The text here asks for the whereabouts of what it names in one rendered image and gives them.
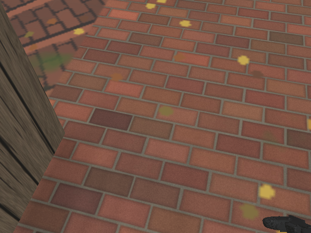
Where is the right robot hand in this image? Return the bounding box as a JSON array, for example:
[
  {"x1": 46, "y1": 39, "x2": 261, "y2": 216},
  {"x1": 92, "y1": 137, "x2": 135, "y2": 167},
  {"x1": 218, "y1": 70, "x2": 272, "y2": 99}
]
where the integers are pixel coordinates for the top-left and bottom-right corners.
[{"x1": 262, "y1": 215, "x2": 311, "y2": 233}]

